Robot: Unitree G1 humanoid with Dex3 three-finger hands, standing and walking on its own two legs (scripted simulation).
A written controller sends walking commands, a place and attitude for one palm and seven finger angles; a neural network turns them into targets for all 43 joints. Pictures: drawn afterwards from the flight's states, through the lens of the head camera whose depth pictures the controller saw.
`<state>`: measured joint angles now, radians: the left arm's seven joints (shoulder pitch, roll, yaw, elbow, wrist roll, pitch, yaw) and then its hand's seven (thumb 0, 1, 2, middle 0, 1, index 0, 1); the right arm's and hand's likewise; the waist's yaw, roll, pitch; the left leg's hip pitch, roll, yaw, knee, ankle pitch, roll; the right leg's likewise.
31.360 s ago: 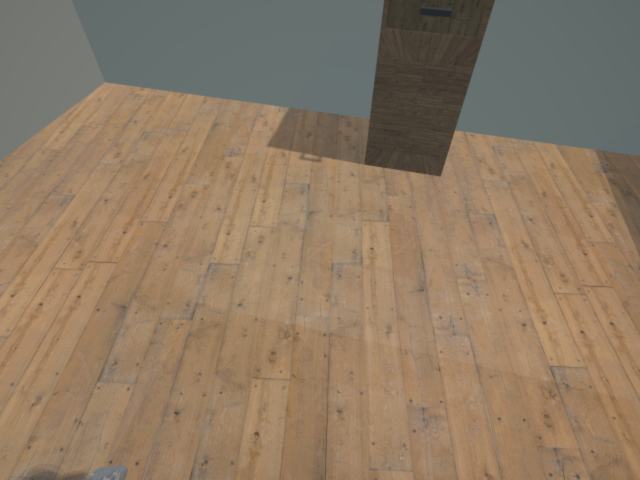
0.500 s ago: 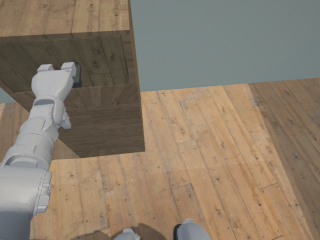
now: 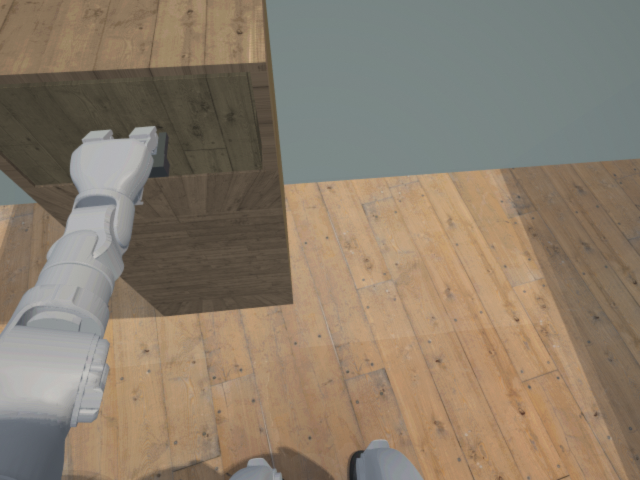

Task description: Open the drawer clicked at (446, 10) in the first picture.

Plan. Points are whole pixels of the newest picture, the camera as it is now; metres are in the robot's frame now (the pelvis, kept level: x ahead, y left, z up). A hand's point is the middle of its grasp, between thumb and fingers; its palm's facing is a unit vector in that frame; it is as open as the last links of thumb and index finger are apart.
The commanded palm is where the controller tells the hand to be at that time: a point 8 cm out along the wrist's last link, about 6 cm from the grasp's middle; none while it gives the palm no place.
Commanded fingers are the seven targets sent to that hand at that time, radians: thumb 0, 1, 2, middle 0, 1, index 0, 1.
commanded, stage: close the thumb around the handle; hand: left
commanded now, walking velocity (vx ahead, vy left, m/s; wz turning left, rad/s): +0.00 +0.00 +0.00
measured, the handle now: (125, 155) +0.53 +0.24 +0.04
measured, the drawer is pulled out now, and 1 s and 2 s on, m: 0.00 0.02 0.13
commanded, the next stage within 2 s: pull the drawer open in 0.08 s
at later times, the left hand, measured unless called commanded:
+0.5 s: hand (131, 204) +0.47 +0.23 +0.01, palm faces -0.05 -0.03 -1.00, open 5.3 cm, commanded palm +0.45 +0.23 +0.07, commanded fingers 0.00 0.90 0.90 -0.40 -1.35 -0.40 -1.35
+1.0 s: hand (130, 207) +0.46 +0.23 +0.01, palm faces -0.07 -0.01 -1.00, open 5.3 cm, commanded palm +0.42 +0.22 +0.07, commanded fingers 0.00 0.90 0.90 -0.40 -1.35 -0.40 -1.35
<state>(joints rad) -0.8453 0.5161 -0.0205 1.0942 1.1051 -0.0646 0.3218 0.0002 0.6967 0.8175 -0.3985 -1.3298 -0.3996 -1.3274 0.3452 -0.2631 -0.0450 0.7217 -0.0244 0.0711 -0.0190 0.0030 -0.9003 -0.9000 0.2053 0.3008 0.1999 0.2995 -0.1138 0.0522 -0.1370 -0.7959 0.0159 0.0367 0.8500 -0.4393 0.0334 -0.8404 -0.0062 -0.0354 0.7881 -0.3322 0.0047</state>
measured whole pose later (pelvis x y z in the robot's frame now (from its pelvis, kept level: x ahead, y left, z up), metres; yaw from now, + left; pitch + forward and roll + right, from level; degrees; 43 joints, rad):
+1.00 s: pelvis +0.01 +0.00 +0.01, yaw -1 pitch +20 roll -1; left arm -0.65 0.48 0.01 0.92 1.09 -0.06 0.33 0.01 0.77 0.81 -0.35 -1.35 -0.41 -1.35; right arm 0.33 -0.25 -0.06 0.70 -0.02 0.09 -0.01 0.00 -0.90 -0.90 0.20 0.30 0.20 0.30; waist -0.08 0.06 -0.14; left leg -0.71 0.02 0.05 0.80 -0.44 0.02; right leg -0.77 0.01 -0.02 0.75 -0.33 0.00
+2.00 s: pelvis +0.02 -0.01 +0.02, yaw -2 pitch +13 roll +0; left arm 0.04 0.39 -0.01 0.24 1.03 0.08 0.36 0.02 0.75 0.78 -0.26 -1.30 -0.35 -1.29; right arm 0.25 -0.26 -0.06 0.65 -0.01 0.07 -0.01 0.01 -0.90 -0.90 0.20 0.30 0.20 0.30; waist -0.05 0.06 -0.12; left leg -0.50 0.03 0.07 0.70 -0.43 0.02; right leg -0.59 0.02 0.01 0.69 -0.33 -0.01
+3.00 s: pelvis +0.02 -0.01 +0.01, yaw -1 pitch +11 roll +0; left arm 0.41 0.36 -0.06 -0.05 1.07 0.02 0.45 0.01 0.72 0.81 -0.29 -1.32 -0.38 -1.31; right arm 0.11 -0.24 -0.04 0.61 -0.04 0.04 -0.01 0.01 -0.90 -0.90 0.20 0.30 0.20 0.30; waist 0.04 0.05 -0.11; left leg -0.48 0.02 0.05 0.76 -0.47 0.01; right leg -0.57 0.01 -0.01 0.77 -0.39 -0.01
